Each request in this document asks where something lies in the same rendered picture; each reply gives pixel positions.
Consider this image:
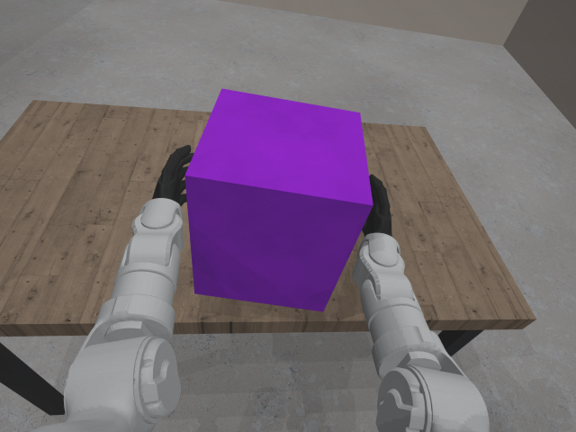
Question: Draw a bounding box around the robot left upper arm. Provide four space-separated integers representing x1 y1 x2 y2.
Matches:
30 336 181 432

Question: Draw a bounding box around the right robot forearm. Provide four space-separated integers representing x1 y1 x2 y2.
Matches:
353 233 490 426

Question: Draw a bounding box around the left robot hand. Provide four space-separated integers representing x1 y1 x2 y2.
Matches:
152 145 194 206

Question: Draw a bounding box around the carton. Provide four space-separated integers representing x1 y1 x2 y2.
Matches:
184 89 374 311

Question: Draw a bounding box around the left robot forearm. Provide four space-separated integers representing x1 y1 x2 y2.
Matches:
64 198 184 415

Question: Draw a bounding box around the table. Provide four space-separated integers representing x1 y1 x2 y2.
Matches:
0 100 536 415

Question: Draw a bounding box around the right robot hand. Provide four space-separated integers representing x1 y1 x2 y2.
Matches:
362 175 392 236

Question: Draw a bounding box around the robot right upper arm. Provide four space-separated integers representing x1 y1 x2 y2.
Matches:
376 364 490 432

